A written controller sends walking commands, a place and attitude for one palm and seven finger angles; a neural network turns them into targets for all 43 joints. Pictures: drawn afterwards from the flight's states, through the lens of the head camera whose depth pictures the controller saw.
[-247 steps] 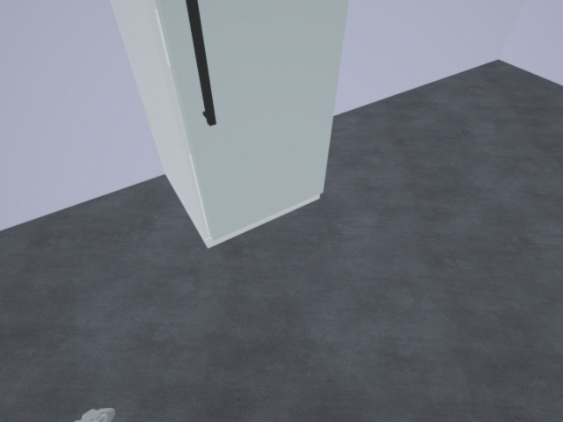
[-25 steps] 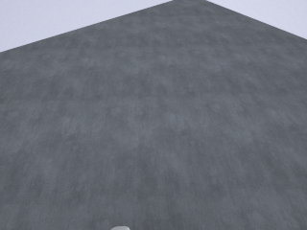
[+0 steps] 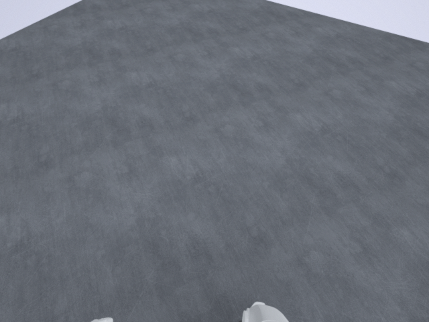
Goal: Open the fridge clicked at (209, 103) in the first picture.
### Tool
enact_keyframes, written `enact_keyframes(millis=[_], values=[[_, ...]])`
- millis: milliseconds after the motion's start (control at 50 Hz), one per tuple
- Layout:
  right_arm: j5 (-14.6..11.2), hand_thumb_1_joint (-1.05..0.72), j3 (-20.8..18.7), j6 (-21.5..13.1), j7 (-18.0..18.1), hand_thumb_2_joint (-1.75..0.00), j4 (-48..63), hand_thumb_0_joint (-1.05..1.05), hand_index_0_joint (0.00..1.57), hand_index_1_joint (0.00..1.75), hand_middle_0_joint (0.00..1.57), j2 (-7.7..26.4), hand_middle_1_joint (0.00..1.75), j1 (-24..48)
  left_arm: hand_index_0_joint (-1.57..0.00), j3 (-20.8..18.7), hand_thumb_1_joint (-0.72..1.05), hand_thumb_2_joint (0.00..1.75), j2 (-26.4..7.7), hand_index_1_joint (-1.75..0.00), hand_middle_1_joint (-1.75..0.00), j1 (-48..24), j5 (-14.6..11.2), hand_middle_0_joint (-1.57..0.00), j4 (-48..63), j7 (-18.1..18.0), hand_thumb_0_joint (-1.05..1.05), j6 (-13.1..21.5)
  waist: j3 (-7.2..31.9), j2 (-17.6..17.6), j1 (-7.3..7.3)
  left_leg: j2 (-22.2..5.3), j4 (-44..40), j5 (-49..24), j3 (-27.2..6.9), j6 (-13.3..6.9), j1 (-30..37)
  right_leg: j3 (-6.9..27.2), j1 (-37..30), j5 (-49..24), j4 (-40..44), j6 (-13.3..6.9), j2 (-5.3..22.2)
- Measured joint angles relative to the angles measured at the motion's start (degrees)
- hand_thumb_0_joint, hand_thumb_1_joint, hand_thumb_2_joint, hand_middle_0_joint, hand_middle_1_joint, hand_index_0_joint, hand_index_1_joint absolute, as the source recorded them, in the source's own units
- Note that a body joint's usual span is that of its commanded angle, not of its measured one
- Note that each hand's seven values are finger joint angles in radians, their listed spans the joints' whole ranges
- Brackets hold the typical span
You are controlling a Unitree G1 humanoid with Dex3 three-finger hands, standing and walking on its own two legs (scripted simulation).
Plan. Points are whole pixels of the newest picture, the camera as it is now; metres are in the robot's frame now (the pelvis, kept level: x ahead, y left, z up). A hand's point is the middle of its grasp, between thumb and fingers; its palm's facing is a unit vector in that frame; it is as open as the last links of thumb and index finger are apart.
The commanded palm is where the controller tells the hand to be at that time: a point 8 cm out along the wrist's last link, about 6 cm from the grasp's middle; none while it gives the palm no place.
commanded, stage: walk to a spot facing it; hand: left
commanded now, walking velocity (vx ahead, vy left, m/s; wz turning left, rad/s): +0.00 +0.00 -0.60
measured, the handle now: out of the picture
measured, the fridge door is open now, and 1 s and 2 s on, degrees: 0 0 0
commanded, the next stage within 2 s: turn to face it in 0.10 s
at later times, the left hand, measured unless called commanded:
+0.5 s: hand (150, 304) +0.17 +0.14 -0.15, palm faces -0.02 -0.98 -0.19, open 7.3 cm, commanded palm none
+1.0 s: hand out of the picture +0.14 +0.19 -0.15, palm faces +0.23 -0.93 -0.28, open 7.3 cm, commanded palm none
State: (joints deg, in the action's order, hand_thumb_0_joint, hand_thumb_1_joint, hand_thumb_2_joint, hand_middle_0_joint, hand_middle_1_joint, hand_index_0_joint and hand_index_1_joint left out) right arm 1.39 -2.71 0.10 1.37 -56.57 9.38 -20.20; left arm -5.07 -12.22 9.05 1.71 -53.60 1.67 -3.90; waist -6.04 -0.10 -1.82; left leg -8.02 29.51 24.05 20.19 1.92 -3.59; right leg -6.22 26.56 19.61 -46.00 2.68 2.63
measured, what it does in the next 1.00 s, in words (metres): steps on the spot: right foot, then left foot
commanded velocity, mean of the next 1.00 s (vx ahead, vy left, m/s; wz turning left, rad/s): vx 0.01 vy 0.00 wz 0.40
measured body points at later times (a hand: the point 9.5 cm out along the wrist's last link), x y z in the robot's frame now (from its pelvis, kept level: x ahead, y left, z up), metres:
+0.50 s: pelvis +0.07 -0.02 +0.01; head +0.07 -0.02 +0.46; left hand +0.17 +0.19 -0.14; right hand +0.10 -0.27 -0.15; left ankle +0.09 +0.10 -0.71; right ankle +0.06 -0.10 -0.73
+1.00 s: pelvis +0.06 -0.04 +0.01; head +0.11 -0.04 +0.45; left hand +0.12 +0.24 -0.12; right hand +0.15 -0.28 -0.15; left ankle +0.08 +0.09 -0.73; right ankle +0.08 -0.18 -0.71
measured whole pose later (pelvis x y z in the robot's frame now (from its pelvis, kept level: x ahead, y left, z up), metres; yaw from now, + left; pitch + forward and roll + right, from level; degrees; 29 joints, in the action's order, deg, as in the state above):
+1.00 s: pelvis +0.06 -0.04 +0.01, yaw +13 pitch +2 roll -1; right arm 1.3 -4.5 2.8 0.0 -54.8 12.6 -13.6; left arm -4.1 -12.5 6.6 0.4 -52.6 -1.4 -2.1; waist -3.5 2.3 -2.4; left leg 1.8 29.5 11.2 -6.5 0.1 -19.8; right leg -0.3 18.5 22.4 -38.8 4.8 1.3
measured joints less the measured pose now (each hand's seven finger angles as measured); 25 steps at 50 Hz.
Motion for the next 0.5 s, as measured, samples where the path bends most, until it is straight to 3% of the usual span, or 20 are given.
enact_keyframes(millis=[40,60,80,120,180,320,400,500], values=[[-0.3,-0.9,-0.5,0.3,-0.3,-0.9,-0.5,0.0,0.2,0.3,0.2,0.5,0.3,-0.8,-0.2,0.4,0.92,0.9,0.3,-0.3,-0.29,-1.1,0.0,-0.2,1.0,0.0,0.0,1.1,-0.3,1.1,-0.37,-1.6,4.6,2.7,1.1,1.1,-0.6,-1.1,-3.4,-2.5,6.8,-1.2,-1.2],[-0.6,-0.9,-0.7,0.6,-0.5,-0.9,-0.7,0.0,0.2,0.3,0.2,0.7,0.3,-1.0,-0.2,0.6,0.91,0.9,0.2,-0.3,-0.29,-1.8,0.2,-0.2,1.3,-0.2,0.0,2.1,-0.5,1.6,-0.43,-3.0,9.9,3.8,0.7,1.5,-2.5,-1.4,-4.5,-5.5,8.7,-3.7,-1.8],[-0.8,-0.9,-0.8,1.2,-0.7,-0.9,-0.9,0.0,0.2,0.3,0.2,1.0,0.3,-0.6,-0.2,0.7,0.91,0.89,0.3,-0.3,-0.29,-2.5,0.0,-0.2,1.7,-0.5,0.0,3.1,-0.9,2.1,-0.41,-3.4,18.1,5.7,-2.1,2.0,-5.9,-1.3,-4.0,-5.0,7.2,-5.8,-2.4],[-1.2,-0.9,-0.9,2.5,-0.4,-0.9,-0.9,0.0,0.2,0.3,0.2,1.5,0.3,1.0,-0.2,1.1,0.91,0.89,0.4,-0.3,-0.29,-3.4,-0.7,-0.2,2.2,-1.3,0.0,4.1,-1.6,2.2,-0.56,-1.4,32.8,8.0,-9.4,2.2,-12.7,-0.7,-4.6,-2.6,6.1,-7.6,-2.8],[-0.9,-0.9,-1.0,3.3,-0.2,-0.9,0.1,0.01,0.2,0.3,0.2,1.8,0.3,3.9,-0.2,1.2,0.91,0.89,0.5,-0.3,-0.29,-3.0,-1.2,-0.2,2.4,-2.2,0.0,3.7,-0.9,2.0,-0.03,-0.2,41.0,3.5,-14.6,2.6,-19.6,1.1,-7.4,-3.6,10.2,-7.5,-3.9],[0.0,-0.91,-0.7,2.2,-0.4,-0.9,3.0,0.0,0.2,0.3,0.2,2.9,0.3,9.2,-0.2,2.4,0.91,0.89,1.8,-0.3,-0.29,-0.7,-0.5,-0.2,0.4,-2.5,0.0,3.6,2.7,2.4,-0.19,0.5,34.7,-5.5,-19.7,2.7,-26.4,3.7,-11.7,-7.4,18.8,-7.9,-5.6],[-0.4,-0.91,-0.3,1.9,-0.5,-0.9,1.6,0.0,0.2,0.3,0.19,2.9,0.3,8.2,-0.2,3.4,0.91,0.89,3.3,-0.3,-0.29,0.6,-0.3,-0.2,-0.9,-2.6,0.0,4.2,4.9,2.7,0.0,1.8,25.2,-6.1,-20.1,2.1,-23.1,2.6,-14.1,-6.7,20.4,-7.6,-5.9],[-0.8,-0.91,0.3,2.5,-0.7,-0.9,-1.1,0.0,0.2,0.3,0.19,1.3,0.3,5.9,-0.21,3.5,0.92,0.89,3.9,-0.3,-0.29,1.6,-0.2,-0.2,-1.9,-2.9,0.0,4.5,5.8,1.5,0.96,3.5,13.6,-3.3,-17.5,1.6,-16.5,-1.0,-15.7,-4.0,18.9,-6.9,-5.2]])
